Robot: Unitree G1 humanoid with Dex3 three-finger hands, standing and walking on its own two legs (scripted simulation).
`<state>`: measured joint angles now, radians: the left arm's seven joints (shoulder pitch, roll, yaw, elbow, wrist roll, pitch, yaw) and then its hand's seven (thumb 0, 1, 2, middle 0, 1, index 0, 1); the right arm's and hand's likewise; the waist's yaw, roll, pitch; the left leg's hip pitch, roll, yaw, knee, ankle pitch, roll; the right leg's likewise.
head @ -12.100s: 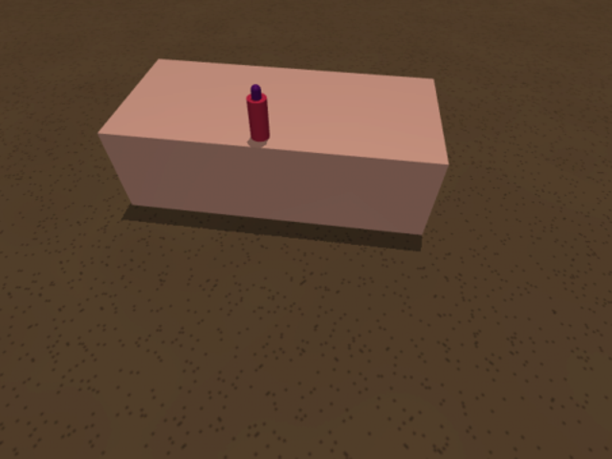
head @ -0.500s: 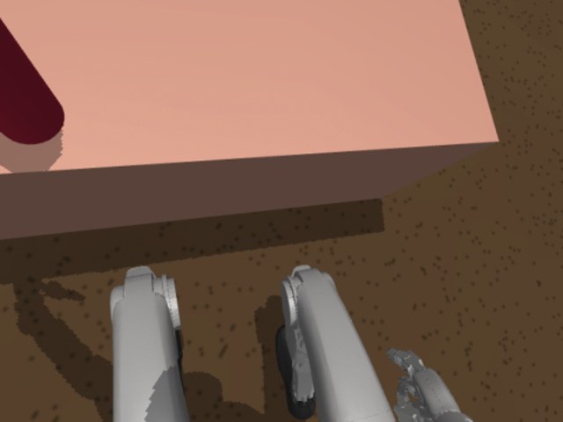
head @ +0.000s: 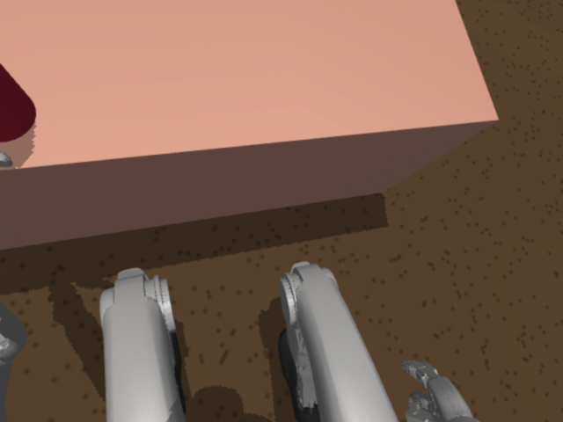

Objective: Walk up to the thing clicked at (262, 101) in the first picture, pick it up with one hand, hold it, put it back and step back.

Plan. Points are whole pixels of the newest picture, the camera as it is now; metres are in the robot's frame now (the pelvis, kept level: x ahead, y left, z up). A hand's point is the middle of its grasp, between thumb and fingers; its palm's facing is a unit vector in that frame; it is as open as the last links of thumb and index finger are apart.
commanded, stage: close in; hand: left
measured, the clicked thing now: out of the picture +0.50 +0.31 +0.07
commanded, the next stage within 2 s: rest palm in 0.10 s
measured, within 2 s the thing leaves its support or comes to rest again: leaves its support in 1.08 s
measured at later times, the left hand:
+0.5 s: hand out of the picture +0.50 +0.32 +0.02, palm faces +0.31 -0.95 -0.01, open 15.5 cm
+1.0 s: hand out of the picture +0.51 +0.32 +0.03, palm faces +0.32 -0.95 -0.01, open 10.6 cm
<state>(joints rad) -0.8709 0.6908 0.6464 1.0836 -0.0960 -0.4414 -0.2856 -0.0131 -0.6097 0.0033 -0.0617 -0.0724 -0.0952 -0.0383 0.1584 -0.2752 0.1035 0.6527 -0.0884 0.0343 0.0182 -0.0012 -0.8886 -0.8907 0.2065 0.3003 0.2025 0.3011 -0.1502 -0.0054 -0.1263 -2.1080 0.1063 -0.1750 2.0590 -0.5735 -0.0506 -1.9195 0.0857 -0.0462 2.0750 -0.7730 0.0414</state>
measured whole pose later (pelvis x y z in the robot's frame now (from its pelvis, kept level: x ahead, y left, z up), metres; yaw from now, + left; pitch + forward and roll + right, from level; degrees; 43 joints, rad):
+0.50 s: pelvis +0.01 +0.00 +0.01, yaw +0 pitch +35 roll -7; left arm -0.85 0.62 0.59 0.98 -0.10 -0.44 -0.25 -0.01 -0.44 0.13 -0.36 -0.26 -0.37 -0.24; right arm 0.12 -0.26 0.08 0.65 -0.09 0.07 0.03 0.00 -0.90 -0.90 0.21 0.30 0.20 0.30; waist -0.13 -0.01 -0.12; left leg -2.07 0.11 -0.17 2.04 -0.60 -0.05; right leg -1.88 0.09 -0.04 2.05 -0.79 0.04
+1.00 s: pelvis +0.00 +0.00 +0.02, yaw +0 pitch +35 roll -7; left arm -0.91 0.63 0.54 1.02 -0.08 -0.41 -0.20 0.01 -0.30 0.68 -0.88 -0.83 -0.76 -0.74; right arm 0.16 -0.26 0.08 0.65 -0.07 0.07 0.02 0.00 -0.91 -0.89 0.21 0.30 0.20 0.30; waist -0.14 -0.01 -0.12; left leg -2.05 0.11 -0.16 2.01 -0.57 -0.05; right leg -1.87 0.08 -0.04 2.02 -0.76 0.04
